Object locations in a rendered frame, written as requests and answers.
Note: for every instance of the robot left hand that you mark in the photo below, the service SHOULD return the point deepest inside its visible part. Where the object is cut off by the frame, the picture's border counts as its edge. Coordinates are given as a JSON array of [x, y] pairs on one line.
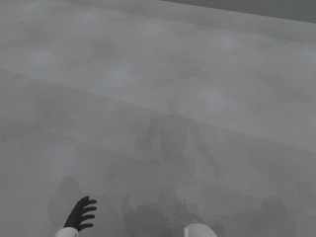
[[75, 218]]

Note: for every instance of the left robot forearm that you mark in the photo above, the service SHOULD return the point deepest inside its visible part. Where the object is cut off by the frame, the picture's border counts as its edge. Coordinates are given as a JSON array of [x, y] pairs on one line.
[[67, 232]]

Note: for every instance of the right robot thigh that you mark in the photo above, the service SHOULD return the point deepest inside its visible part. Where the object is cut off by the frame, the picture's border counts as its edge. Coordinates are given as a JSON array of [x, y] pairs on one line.
[[198, 230]]

